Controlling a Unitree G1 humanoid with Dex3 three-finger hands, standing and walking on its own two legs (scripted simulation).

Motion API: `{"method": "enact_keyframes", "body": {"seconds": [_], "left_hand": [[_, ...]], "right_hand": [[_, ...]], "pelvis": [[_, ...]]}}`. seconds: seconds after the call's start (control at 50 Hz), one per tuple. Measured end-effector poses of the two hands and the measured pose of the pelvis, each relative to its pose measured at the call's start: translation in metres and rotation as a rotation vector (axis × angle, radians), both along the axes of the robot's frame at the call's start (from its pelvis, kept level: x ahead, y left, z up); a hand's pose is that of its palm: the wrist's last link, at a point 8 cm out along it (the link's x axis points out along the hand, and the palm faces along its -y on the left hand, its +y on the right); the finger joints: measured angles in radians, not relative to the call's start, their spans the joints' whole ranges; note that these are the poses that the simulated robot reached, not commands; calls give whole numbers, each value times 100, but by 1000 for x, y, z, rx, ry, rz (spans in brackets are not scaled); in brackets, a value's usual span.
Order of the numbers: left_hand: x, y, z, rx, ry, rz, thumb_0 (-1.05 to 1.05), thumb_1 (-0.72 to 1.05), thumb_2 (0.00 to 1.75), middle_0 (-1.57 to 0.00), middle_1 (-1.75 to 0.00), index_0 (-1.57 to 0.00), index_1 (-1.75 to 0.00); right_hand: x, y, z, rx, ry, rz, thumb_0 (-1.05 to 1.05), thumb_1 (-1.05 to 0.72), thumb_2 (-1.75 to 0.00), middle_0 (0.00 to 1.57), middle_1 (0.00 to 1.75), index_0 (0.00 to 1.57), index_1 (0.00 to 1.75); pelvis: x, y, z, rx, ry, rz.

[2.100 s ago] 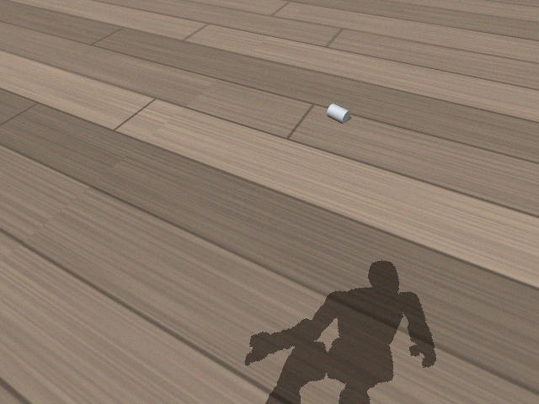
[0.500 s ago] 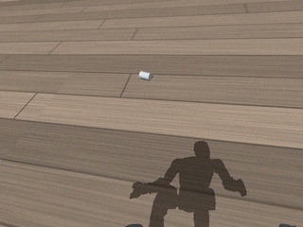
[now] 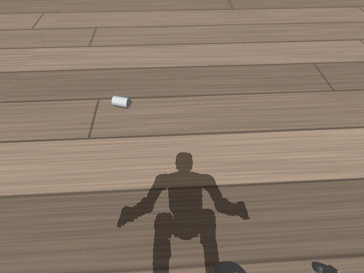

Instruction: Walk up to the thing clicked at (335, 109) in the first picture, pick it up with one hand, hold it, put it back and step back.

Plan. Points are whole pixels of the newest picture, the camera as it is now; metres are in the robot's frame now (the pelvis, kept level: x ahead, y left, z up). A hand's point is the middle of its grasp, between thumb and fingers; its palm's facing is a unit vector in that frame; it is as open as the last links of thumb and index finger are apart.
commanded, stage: walk up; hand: left
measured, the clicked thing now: (121, 101) +1.38 +0.46 -0.73
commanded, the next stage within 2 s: none
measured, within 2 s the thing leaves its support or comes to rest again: neither
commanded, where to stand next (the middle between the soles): +0.98 +0.34 m, yaw -14 degrees
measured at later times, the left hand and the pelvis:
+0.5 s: hand (72, 202) +0.32 +0.32 -0.12, palm faces -0.08 -0.89 -0.44, open 7.4 cm; pelvis +0.23 +0.04 -0.01, yaw -5 degrees
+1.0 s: hand (69, 131) +0.58 +0.40 -0.13, palm faces -0.23 -0.86 -0.45, open 7.4 cm; pelvis +0.45 +0.14 -0.01, yaw -10 degrees
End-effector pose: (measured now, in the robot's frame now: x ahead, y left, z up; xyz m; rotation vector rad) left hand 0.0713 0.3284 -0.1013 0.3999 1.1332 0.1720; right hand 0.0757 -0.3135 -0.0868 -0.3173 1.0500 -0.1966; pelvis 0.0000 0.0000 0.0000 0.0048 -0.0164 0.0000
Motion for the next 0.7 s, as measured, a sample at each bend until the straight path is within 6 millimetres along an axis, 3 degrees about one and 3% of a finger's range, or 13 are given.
{"method": "enact_keyframes", "body": {"seconds": [0.16,0.22,0.28,0.34,0.46,0.6,0.66,0.7], "left_hand": [[141,-5,21,-5,-91,-108,1,91,90,-21,-30,-20,-30],[188,-11,22,6,-121,-135,1,91,90,-21,-30,-20,-30],[226,-13,15,31,-173,-133,1,91,90,-21,-30,-20,-30],[241,-11,16,33,-188,-103,1,91,90,-21,-30,-20,-30],[244,15,20,44,-101,-56,1,90,90,-21,-30,-20,-31],[260,76,5,62,15,-24,1,90,90,-21,-30,-21,-31],[285,110,-12,78,60,-28,1,90,90,-21,-30,-21,-31],[308,124,-18,87,83,-27,1,90,90,-21,-30,-20,-31]], "right_hand": [[13,7,-15,17,108,-88,1,-90,-90,21,30,20,30],[30,5,-31,35,143,-114,1,-90,-90,21,30,20,30],[61,4,-51,43,165,-114,1,-90,-90,20,30,20,30],[101,11,-55,55,167,-86,1,-90,-90,20,30,20,30],[193,26,-36,54,67,-31,1,-90,-90,20,30,20,30],[279,49,-14,-6,16,-8,1,-90,-90,20,30,20,30],[307,62,-11,-53,-18,-27,1,-90,-90,20,30,20,30],[315,74,-10,-70,-33,-55,1,-90,-90,20,30,20,30]], "pelvis": [[81,16,2,15,-9,-40],[116,15,-6,18,-13,-52],[148,10,-21,-4,-21,-59],[172,13,-21,-23,-27,-61],[218,31,-8,-40,-24,-76],[280,72,-12,-48,-7,-93],[311,97,-24,-31,-4,-102],[327,110,-26,-21,-7,-112]]}}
